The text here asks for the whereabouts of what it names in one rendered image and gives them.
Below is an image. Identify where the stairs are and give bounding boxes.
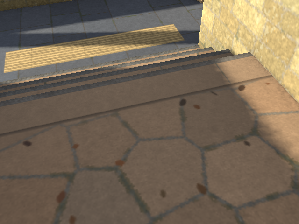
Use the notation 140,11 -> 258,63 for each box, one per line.
0,45 -> 234,102

